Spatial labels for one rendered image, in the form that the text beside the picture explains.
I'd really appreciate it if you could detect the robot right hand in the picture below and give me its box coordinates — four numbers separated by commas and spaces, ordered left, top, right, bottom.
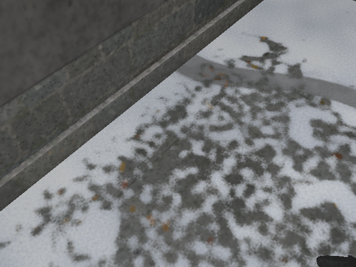
317, 255, 356, 267

